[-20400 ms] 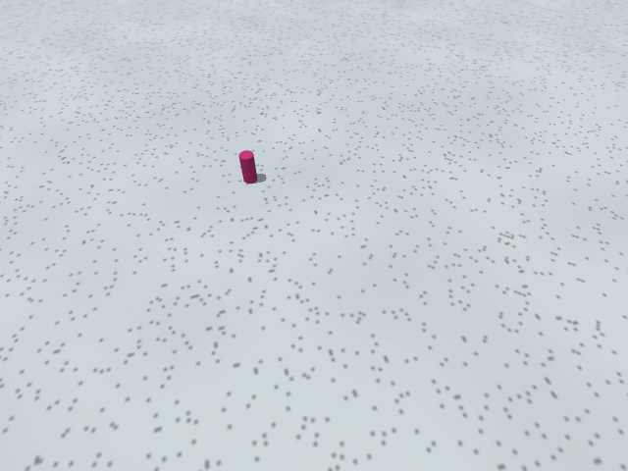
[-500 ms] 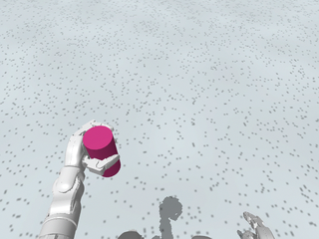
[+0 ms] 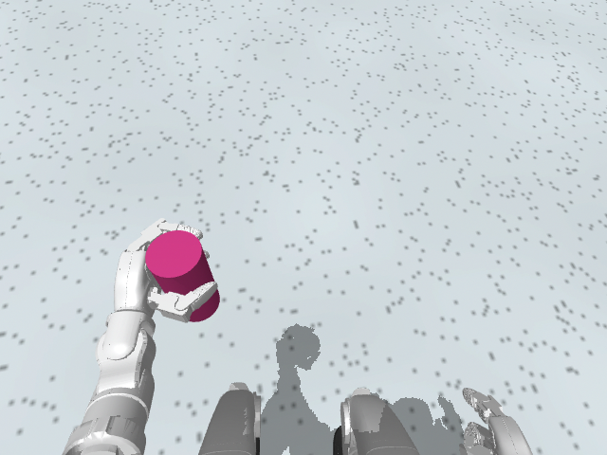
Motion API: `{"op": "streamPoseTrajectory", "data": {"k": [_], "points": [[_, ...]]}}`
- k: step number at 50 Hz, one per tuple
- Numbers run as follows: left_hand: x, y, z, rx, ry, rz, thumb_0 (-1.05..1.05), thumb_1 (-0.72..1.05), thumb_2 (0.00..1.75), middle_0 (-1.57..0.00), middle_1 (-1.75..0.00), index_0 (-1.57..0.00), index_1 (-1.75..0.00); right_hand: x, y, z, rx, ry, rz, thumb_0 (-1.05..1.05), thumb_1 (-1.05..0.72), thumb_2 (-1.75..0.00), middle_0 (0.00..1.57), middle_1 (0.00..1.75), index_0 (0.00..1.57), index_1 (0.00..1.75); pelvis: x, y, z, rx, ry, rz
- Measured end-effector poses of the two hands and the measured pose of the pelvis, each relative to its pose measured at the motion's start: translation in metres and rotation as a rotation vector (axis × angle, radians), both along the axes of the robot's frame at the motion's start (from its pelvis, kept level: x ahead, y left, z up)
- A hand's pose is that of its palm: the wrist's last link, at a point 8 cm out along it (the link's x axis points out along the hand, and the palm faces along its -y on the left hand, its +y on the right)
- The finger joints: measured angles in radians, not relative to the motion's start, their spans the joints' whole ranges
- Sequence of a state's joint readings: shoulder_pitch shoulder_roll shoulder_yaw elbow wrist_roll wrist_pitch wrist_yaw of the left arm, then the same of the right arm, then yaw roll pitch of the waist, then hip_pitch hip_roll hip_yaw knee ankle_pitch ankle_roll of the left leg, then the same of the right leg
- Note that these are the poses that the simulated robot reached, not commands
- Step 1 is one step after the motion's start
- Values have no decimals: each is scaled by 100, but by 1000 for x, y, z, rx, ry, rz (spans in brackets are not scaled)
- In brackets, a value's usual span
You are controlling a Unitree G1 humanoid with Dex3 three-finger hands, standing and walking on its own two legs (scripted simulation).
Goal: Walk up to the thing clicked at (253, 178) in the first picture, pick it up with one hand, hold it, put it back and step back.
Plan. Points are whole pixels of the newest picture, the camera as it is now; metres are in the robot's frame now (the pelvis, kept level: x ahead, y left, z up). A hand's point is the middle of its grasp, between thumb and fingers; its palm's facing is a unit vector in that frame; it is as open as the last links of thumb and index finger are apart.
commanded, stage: crouch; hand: left
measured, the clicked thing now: (187, 280) +0.35 +0.17 -0.05
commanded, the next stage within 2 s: lower in 1.30 s
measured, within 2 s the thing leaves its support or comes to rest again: neither
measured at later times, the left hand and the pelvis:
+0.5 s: hand (209, 308) +0.37 +0.18 -0.27, palm faces +0.06 -1.00 -0.03, open 9.5 cm; pelvis -0.05 +0.00 -0.22, yaw -3 degrees
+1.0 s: hand (220, 311) +0.40 +0.19 -0.41, palm faces +0.07 -1.00 -0.03, open 9.5 cm; pelvis -0.07 +0.00 -0.35, yaw -6 degrees
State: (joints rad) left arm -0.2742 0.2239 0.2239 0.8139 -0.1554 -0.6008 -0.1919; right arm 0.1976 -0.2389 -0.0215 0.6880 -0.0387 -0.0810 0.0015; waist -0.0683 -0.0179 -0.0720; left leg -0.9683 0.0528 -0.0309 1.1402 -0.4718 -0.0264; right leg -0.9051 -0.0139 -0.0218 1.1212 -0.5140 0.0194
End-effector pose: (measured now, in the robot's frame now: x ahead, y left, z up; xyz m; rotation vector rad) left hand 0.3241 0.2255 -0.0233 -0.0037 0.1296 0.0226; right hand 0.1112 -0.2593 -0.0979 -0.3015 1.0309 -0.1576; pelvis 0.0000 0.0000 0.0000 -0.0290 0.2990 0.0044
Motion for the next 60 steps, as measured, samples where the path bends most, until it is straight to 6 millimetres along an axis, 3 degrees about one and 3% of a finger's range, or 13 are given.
{"op": "streamPoseTrajectory", "data": {"k": [9, 16, 23, 32, 37, 44, 51, 60], "points": [[17, 5, -101, 35, -64, -16, 0, -32, 109, -72, -102, -75, -103, -16, -5, -96, -27, 78, 24, 1, -90, -90, 20, 30, 20, 29, -15, 0, -93, -19, 180, -11], [27, 10, -166, 44, -60, 20, 0, -33, 110, -73, -102, -75, -102, -27, 4, -169, 9, 132, 31, 1, -90, -90, 20, 30, 20, 29, -29, 1, -152, -24, 251, -28], [21, 12, -228, 37, -31, 46, 0, -33, 110, -73, -102, -75, -102, -46, 8, -224, 33, 180, 52, 1, -91, -90, 21, 30, 20, 29, -45, 0, -201, -22, 283, -39], [25, 7, -311, 39, -59, 20, 0, -33, 110, -73, -101, -75, -102, -77, -6, -286, -23, 237, 64, 1, -91, -91, 21, 30, 20, 29, -65, -1, -275, -32, 262, -51], [29, 11, -339, 61, -49, 41, 0, -33, 110, -73, -101, -75, -102, -96, -11, -313, -31, 272, 42, 1, -91, -91, 20, 30, 20, 29, -71, -1, -304, -34, 240, -56], [41, 16, -358, 65, -42, 65, 0, -33, 110, -73, -101, -75, -102, -113, -11, -341, -20, 317, 35, 1, -90, -91, 20, 30, 20, 29, -72, -2, -328, -36, 228, -65], [51, 12, -387, 32, -45, 48, 0, -33, 110, -73, -101, -76, -101, -116, -14, -354, -42, 339, 51, 0, -90, -90, 21, 30, 20, 30, -70, -1, -349, -50, 206, -84], [44, 18, -427, 37, -17, 55, 0, -32, 110, -73, -101, -75, -102, -111, -20, -361, -88, 390, 83, 0, -89, -90, 21, 30, 20, 30, -65, 1, -364, -69, 196, -98]]}}
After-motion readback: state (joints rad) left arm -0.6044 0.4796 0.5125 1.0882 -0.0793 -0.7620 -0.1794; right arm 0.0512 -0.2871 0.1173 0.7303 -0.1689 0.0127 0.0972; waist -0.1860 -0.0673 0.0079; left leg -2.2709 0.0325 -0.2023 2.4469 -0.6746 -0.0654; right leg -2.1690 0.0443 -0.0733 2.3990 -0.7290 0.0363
